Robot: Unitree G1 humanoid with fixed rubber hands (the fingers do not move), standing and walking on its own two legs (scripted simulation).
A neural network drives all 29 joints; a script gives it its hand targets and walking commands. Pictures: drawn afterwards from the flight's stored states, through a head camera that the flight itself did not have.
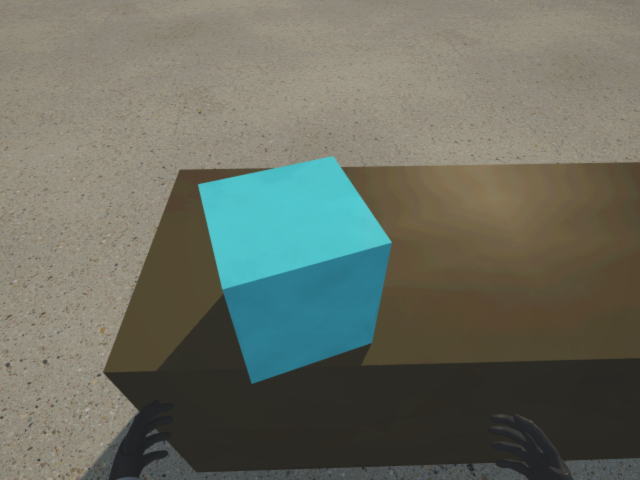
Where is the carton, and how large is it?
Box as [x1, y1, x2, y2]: [198, 156, 391, 383]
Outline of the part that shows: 332,156 198,184 222,289 252,383 367,344 372,340 391,242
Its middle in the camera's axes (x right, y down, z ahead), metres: -0.04 +0.04 +0.60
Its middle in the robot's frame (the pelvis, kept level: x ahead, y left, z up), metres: +0.44 +0.07 +0.01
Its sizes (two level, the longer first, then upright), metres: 0.210 0.200 0.250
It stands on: a pedestal, 0.64 m high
